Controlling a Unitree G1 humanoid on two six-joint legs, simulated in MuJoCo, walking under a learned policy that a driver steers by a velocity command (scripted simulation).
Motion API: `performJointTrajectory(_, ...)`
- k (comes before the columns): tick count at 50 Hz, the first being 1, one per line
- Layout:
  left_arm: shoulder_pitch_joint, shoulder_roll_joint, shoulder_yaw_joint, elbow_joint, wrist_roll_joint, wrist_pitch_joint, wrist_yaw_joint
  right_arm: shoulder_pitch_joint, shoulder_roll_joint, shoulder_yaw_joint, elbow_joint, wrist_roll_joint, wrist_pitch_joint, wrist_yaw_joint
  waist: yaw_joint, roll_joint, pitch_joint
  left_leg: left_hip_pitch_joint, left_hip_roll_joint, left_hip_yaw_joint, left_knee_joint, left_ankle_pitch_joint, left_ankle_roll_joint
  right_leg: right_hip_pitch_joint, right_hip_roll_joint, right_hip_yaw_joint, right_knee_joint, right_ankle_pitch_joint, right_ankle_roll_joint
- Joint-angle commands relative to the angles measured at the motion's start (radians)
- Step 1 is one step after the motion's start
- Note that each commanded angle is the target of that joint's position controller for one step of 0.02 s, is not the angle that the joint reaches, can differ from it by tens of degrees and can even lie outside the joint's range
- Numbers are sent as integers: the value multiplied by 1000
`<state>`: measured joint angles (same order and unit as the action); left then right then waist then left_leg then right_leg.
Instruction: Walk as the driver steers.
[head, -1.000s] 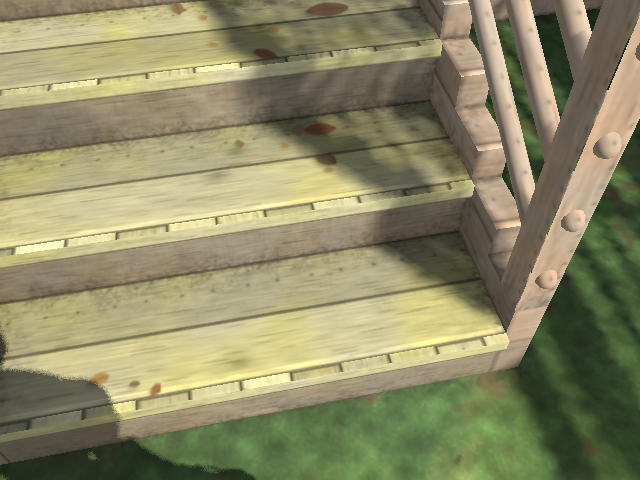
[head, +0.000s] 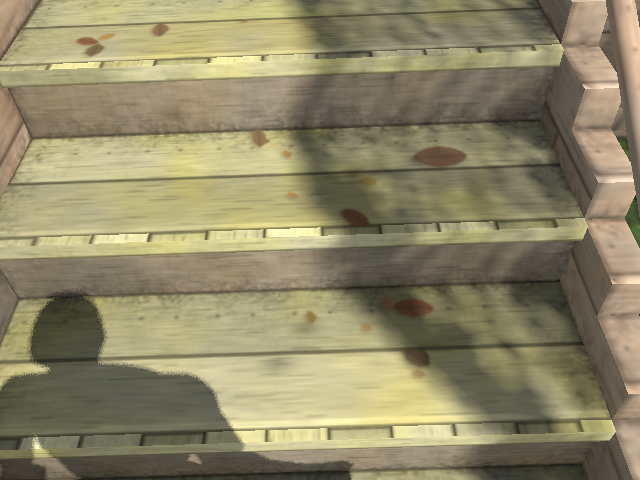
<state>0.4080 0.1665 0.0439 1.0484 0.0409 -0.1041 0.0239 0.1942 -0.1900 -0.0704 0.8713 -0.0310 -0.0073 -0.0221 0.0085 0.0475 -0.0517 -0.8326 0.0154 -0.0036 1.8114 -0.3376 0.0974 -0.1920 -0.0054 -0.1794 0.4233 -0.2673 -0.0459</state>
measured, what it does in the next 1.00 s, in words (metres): climbs: left foot 0.17 m higher, then right foot 0.17 m higher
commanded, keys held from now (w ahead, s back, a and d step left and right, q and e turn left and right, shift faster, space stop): w+q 0.34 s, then w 0.04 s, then w+e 0.62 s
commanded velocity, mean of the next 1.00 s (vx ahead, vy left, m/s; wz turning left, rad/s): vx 0.50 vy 0.00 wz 0.07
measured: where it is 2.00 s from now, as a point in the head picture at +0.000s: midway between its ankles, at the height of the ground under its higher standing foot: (304, 44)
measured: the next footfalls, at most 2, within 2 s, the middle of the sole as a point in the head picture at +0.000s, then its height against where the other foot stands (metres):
left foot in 0.30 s outside the picture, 0.17 m higher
right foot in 0.82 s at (274, 384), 0.17 m higher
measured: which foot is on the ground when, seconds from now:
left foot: up 0.00-0.28, down 0.30-0.82, up 0.84-1.00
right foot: down 0.00-0.32, up 0.34-0.80, down 0.82-1.00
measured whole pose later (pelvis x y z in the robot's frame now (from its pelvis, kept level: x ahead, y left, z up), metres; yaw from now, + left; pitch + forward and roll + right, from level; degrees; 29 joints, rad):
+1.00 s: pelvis +0.54 +0.15 +0.29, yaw +0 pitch +3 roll -2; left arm 0.34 0.24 0.07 0.89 0.01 -0.04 0.01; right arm 0.21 -0.14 -0.01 0.64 -0.06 -0.09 -0.03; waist -0.02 0.00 -0.09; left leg -0.88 0.00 -0.11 2.05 -0.13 0.07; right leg -0.45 0.21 -0.07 0.83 -0.43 -0.19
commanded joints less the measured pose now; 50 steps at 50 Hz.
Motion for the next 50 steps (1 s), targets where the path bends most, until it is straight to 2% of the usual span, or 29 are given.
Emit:
performJointTrajectory(1,136,78,3,20,4,-24,-18,-206,93,43,-183,-1,12,-31,15,-119,154,-522,13,-54,432,-107,27,129,-374,291,-247,-105,-124)
performJointTrajectory(5,171,76,-22,33,22,-21,13,-368,85,61,-335,2,11,-23,30,-139,221,-692,6,-43,383,-176,18,155,-326,190,-302,-183,-76)
performJointTrajectory(9,121,139,-17,26,-5,-25,16,-417,118,91,-459,-11,13,1,-18,-77,173,-541,59,36,52,-159,4,89,-283,56,-383,-6,-76)
performJointTrajectory(11,31,173,-15,-19,-46,-14,16,-413,127,115,-492,7,27,33,-32,-89,104,-25,54,194,-388,-108,27,-78,-233,-66,-510,519,-120)
performJointTrajectory(12,40,197,-16,-51,-66,-15,10,-346,73,93,-446,10,23,27,-27,-68,13,182,-38,308,-452,-133,35,-23,-238,-93,-372,1207,-154)
performJointTrajectory(13,46,297,11,-68,-66,-15,12,-143,32,71,-379,8,26,18,-116,-193,-168,295,-104,301,-493,-119,51,156,-271,-104,-102,1731,-154)
performJointTrajectory(14,15,343,36,-85,-77,-9,1,53,-19,51,-330,3,17,13,-179,-315,-307,369,-143,234,-610,-160,85,314,-304,-83,159,1911,-122)
performJointTrajectory(15,31,371,58,-136,-90,-8,-17,105,-67,30,-327,-7,3,25,-202,-322,-377,530,-148,62,-836,-122,120,270,-296,-44,429,1688,-85)
performJointTrajectory(16,-20,256,42,-238,-68,-25,-62,52,-153,-3,-294,22,8,24,-140,-69,-342,741,7,-425,-1119,-198,176,-194,-133,15,780,720,-4)
performJointTrajectory(17,-59,219,46,-301,-22,-33,-102,21,-269,-53,-313,9,40,17,-123,105,-416,785,183,-961,-1427,-268,226,-418,34,209,1217,123,21)
performJointTrajectory(18,-87,101,26,-334,3,-24,-93,-28,-249,-51,-293,-1,40,11,-77,76,-382,745,210,-924,-1487,-326,158,-529,-2,315,1435,163,11)
performJointTrajectory(20,-106,-23,-5,-364,14,-2,-39,0,-112,-16,-163,-23,1,6,9,-28,-88,475,152,-679,-1408,-306,60,-638,-31,295,1535,250,-16)
performJointTrajectory(22,-112,-55,-29,-381,21,22,-14,29,-14,16,-66,-26,-37,15,54,-36,40,372,112,-427,-1371,-118,34,-751,-21,295,1612,195,-40)
performJointTrajectory(24,-161,-92,-55,-420,1,36,-3,132,-4,19,30,-6,-64,28,49,-44,105,413,100,-291,-1349,153,19,-914,0,318,1653,112,-49)
performJointTrajectory(28,-262,-118,-63,-426,-43,54,23,252,-37,28,106,-16,-110,39,3,10,57,576,174,-187,-1410,485,-55,-1147,118,315,1858,53,-56)
performJointTrajectory(31,-500,-153,-99,-530,-30,62,30,269,-38,37,148,6,-123,43,-5,-15,143,544,124,-61,-1523,168,-124,-1254,100,242,1712,10,-84)
performJointTrajectory(33,-607,-135,-109,-569,-31,75,18,346,-20,52,184,23,-113,5,-50,-5,151,507,128,-49,-1643,293,-91,-1154,93,144,1527,23,-69)
performJointTrajectory(35,-551,-120,-112,-577,-30,85,0,342,-99,42,165,33,-109,-33,-17,87,48,650,156,5,-1741,733,-36,-985,38,31,1379,-76,-81)
performJointTrajectory(37,-438,-96,-109,-492,-41,92,-18,312,-120,36,123,60,-109,-53,21,18,-99,716,133,181,-1645,1407,-53,-635,82,-97,1129,-117,-125)
performJointTrajectory(38,-391,-64,-102,-456,-68,101,-19,266,-173,24,82,85,-115,-71,57,17,-196,654,145,168,-1569,1772,-52,-379,147,-112,991,-17,-120)
performJointTrajectory(39,-292,-19,-87,-444,-88,118,-9,268,-243,7,48,67,-135,-73,92,108,-231,745,218,137,-1427,2041,-43,-325,146,-103,870,-94,-117)
performJointTrajectory(40,-184,28,-62,-409,-56,136,-2,268,-260,-7,36,62,-129,-73,124,160,-237,874,281,93,-1260,2122,-60,-314,149,-69,744,-204,-144)
performJointTrajectory(41,-119,64,-43,-376,-33,121,-13,233,-262,-12,-4,63,-122,-51,149,158,-242,910,251,118,-1054,1969,-66,-243,180,-20,513,-171,-170)
performJointTrajectory(42,-85,121,-4,-353,-14,100,-25,203,-199,-5,-87,37,-127,-40,156,14,-261,595,143,73,-659,1029,-87,18,57,348,354,-97,-282)
performJointTrajectory(43,-83,191,28,-325,-24,110,-8,118,-150,2,-171,-1,-117,6,138,-247,-262,166,-134,29,-134,162,-123,97,-149,990,48,-102,-467)
performJointTrajectory(44,-169,152,33,-344,-22,108,2,134,-45,28,-204,-49,-113,19,54,-74,-199,26,-64,-125,94,200,-65,2,-170,1111,-64,-409,-419)
performJointTrajectory(45,-166,123,31,-334,-25,91,10,104,-40,26,-246,-48,-122,31,39,-23,-99,-44,-49,-115,206,220,-48,-94,-169,1081,-85,-530,-357)
performJointTrajectory(47,-136,65,26,-243,-21,47,-2,51,57,60,-311,-39,-111,0,-47,106,86,-208,-36,-110,385,228,-21,-238,-123,856,-51,-256,-263)
performJointTrajectory(50,-67,36,16,-170,-42,18,-31,60,93,89,-292,-21,-73,-13,-83,67,181,-359,6,-67,303,136,-12,-283,-12,522,5,-30,-171)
